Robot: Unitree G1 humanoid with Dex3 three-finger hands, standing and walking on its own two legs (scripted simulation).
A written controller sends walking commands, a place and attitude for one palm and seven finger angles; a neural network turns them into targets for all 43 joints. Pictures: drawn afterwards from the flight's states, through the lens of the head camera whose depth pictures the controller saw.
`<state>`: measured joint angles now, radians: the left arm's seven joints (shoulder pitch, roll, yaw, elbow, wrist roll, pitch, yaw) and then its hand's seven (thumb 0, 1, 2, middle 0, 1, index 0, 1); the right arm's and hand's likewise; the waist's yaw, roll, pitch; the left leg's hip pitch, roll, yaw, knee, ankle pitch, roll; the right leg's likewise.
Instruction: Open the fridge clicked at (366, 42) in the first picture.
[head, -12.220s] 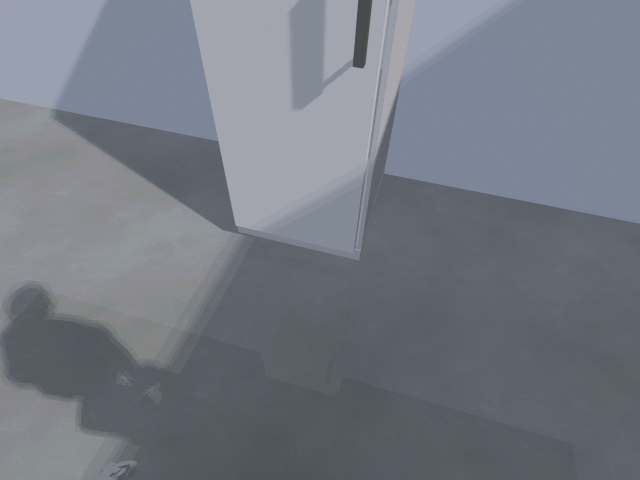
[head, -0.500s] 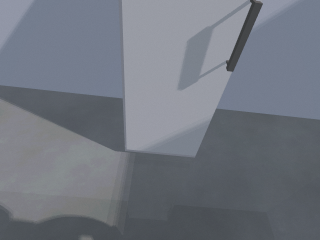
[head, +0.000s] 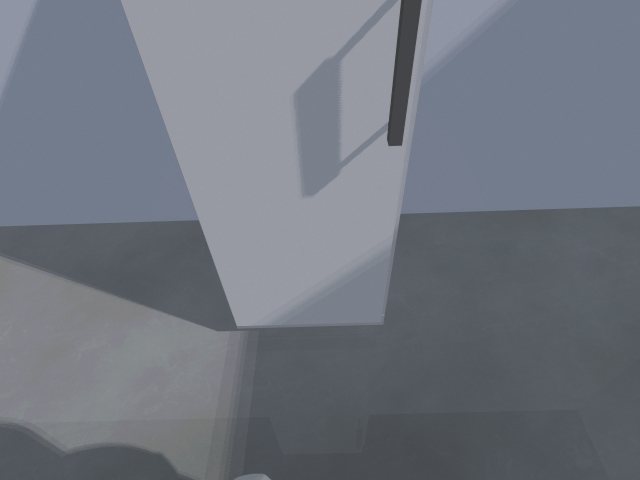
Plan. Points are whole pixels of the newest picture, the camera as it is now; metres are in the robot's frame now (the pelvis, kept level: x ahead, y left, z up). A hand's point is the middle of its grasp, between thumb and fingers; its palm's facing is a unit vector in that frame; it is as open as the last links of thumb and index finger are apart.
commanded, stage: take the last steps up to it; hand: right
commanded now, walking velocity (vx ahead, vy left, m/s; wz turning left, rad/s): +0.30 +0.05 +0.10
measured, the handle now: (400, 71) +0.72 -0.12 +0.19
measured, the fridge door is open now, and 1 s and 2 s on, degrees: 0 0 0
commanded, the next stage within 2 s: come to a stop and stand still in 0.38 s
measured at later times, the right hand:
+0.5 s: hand (411, 406) +0.29 -0.13 -0.18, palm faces -0.01 +0.98 -0.20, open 7.2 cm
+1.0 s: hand (446, 411) +0.28 -0.19 -0.19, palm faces -0.01 +0.98 -0.21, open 7.4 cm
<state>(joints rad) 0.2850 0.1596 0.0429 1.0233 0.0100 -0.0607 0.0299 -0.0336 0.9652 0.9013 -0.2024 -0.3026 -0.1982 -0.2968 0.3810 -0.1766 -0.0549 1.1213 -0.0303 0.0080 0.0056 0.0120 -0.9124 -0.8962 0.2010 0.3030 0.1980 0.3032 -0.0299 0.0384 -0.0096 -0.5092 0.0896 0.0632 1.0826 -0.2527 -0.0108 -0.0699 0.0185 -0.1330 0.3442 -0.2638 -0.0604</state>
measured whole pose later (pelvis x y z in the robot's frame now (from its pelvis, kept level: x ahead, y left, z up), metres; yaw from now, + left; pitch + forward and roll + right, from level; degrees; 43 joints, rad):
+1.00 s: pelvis +0.24 +0.00 -0.01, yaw +5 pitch -1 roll +2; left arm 0.10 0.13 0.03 0.97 0.02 0.02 0.05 -0.01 0.93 0.90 -0.20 -0.30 -0.20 -0.30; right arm 0.21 -0.20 -0.07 1.01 -0.01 0.06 -0.04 0.01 -0.91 -0.90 0.20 0.30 0.20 0.30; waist -0.03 0.02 0.11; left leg -0.43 -0.04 -0.02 1.15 -0.52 -0.03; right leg -0.30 -0.05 -0.06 0.52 -0.21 -0.03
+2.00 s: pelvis +0.20 +0.01 -0.01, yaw +5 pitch -2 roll -1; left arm 0.14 0.13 0.02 1.07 0.00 -0.01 0.04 -0.02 0.94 0.90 -0.20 -0.30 -0.20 -0.30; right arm 0.28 -0.15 0.00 1.14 -0.01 0.00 -0.04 0.01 -0.91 -0.90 0.20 0.30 0.20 0.30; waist -0.04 0.01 0.03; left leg -0.13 0.08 0.05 0.48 -0.32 -0.05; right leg -0.19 -0.02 -0.10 0.47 -0.25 -0.01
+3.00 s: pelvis +0.17 +0.02 -0.01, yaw +5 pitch -1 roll +0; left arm 0.28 0.16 0.00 1.08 0.01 -0.01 0.02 0.00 0.92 0.90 -0.20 -0.30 -0.19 -0.30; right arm 0.33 -0.16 0.02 1.08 -0.01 0.00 -0.03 0.01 -0.91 -0.90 0.20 0.30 0.20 0.30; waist -0.01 0.02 0.03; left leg -0.19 0.04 0.07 0.49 -0.27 -0.01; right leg -0.26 -0.05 -0.07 0.48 -0.19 0.01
